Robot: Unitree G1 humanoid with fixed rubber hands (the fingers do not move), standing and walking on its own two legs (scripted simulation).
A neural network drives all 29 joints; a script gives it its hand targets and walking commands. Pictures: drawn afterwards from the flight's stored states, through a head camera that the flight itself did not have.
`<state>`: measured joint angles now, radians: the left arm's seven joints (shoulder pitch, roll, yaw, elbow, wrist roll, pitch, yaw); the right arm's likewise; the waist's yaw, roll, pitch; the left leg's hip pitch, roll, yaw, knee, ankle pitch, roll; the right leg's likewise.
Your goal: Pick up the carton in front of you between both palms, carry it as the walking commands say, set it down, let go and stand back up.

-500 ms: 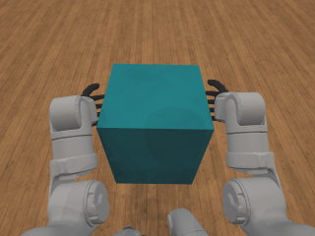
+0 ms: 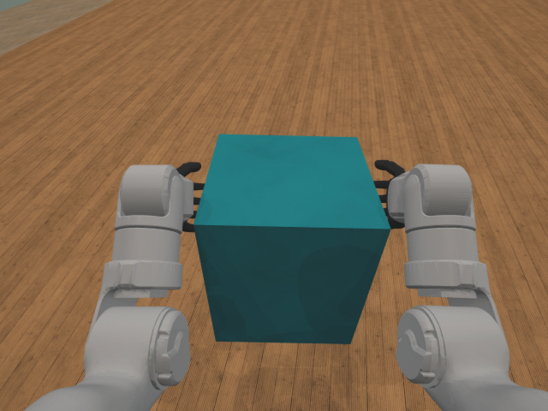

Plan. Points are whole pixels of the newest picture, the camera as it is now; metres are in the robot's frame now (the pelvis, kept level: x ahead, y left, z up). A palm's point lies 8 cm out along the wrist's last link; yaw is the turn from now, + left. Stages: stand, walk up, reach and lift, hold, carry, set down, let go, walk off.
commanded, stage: carry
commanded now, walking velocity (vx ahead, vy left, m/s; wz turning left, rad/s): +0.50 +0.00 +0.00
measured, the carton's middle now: (285, 240) +0.37 +0.00 +0.08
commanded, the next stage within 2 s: none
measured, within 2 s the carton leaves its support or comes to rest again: neither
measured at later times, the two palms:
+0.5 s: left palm (192, 156) +0.59 +0.19 +0.09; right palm (343, 154) +0.58 -0.11 +0.10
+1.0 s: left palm (234, 99) +0.84 +0.13 +0.08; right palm (350, 98) +0.86 -0.17 +0.08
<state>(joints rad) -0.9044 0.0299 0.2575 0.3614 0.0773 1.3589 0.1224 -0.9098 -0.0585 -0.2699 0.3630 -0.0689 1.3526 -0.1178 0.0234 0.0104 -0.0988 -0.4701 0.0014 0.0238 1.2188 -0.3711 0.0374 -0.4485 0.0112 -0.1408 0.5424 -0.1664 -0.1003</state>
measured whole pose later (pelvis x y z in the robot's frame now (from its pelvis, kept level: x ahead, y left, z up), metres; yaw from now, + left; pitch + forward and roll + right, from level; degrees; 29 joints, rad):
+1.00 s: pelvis +0.59 -0.02 +0.01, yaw +1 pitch +4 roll +0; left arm -0.16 -0.13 0.11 -0.19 0.14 1.22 0.09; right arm -0.19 0.13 -0.13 -0.18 -0.14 1.22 -0.08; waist 0.01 0.03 -0.14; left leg -0.48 0.10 0.07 1.14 -0.33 0.01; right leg -0.35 -0.03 -0.23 0.45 -0.17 -0.08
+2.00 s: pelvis +0.92 +0.00 +0.00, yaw -2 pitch +4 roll +0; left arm -0.18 -0.14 0.12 -0.23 0.14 1.20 0.08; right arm -0.19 0.14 -0.13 -0.22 -0.14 1.19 -0.08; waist 0.00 0.00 -0.15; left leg -0.33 0.07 0.19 0.59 -0.31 0.02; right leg -0.23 -0.06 -0.14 0.56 -0.39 0.01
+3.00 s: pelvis +0.87 +0.00 +0.01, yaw -1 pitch -3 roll +0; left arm -0.24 -0.15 0.17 0.19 0.26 0.73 0.03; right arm -0.24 0.15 -0.20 0.20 -0.26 0.71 -0.01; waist -0.01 -0.02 -0.01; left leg -0.23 0.03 0.13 0.43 -0.16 0.02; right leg -0.14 -0.02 -0.06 0.45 -0.27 0.00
